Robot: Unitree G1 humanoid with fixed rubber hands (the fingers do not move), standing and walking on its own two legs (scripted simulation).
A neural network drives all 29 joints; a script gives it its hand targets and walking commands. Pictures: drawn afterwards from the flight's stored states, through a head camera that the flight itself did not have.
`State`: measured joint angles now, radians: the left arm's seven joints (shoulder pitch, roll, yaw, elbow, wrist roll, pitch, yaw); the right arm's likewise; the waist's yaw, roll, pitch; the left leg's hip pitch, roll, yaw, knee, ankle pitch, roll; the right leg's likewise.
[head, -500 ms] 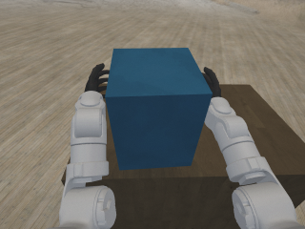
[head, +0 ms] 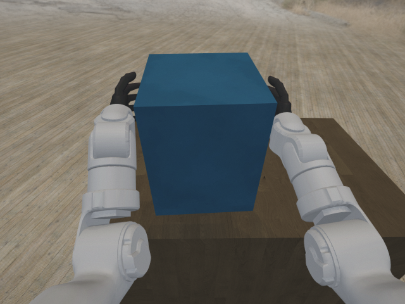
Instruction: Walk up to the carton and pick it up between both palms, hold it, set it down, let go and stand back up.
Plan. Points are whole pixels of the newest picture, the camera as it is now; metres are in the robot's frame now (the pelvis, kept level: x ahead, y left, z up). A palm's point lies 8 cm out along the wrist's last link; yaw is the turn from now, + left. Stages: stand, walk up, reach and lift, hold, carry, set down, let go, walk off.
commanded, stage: reach and lift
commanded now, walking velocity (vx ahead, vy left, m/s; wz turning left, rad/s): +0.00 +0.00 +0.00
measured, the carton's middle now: (201, 133) +0.41 +0.00 +0.21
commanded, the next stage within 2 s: hold in 0.42 s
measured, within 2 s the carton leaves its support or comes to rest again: neither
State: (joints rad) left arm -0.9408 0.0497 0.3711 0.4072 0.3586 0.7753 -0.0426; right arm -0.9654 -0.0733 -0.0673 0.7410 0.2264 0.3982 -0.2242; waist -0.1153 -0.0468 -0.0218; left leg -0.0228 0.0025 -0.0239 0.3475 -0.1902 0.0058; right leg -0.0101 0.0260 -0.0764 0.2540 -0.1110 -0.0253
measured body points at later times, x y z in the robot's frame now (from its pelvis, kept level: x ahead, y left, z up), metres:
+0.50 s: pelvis +0.01 +0.00 +0.00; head -0.05 +0.03 +0.44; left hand +0.41 +0.15 +0.28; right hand +0.40 -0.14 +0.30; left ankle +0.01 +0.11 -0.75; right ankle +0.03 -0.10 -0.75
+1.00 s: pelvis +0.01 -0.01 +0.00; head -0.08 +0.01 +0.44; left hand +0.39 +0.15 +0.31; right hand +0.39 -0.14 +0.32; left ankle +0.01 +0.11 -0.75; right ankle +0.03 -0.10 -0.75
